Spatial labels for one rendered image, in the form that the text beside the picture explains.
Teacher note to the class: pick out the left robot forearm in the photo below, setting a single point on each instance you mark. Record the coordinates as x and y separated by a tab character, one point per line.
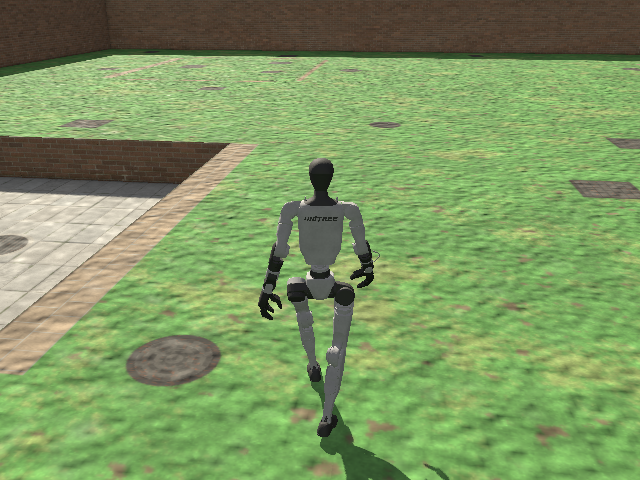
272	273

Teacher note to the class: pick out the left robot upper arm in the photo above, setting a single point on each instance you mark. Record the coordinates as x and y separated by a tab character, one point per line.
288	212

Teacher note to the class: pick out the robot head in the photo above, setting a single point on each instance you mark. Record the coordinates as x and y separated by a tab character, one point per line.
321	172

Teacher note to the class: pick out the right robot forearm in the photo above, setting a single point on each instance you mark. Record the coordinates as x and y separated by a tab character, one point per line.
366	260

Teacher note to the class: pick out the right robot hand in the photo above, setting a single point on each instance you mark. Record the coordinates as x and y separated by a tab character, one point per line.
360	273

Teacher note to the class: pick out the right robot upper arm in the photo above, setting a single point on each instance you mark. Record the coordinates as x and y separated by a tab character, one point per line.
352	212

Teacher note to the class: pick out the robot torso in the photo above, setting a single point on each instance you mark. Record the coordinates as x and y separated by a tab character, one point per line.
320	238

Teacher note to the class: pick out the left robot hand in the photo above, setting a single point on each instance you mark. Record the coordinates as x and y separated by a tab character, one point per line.
264	305

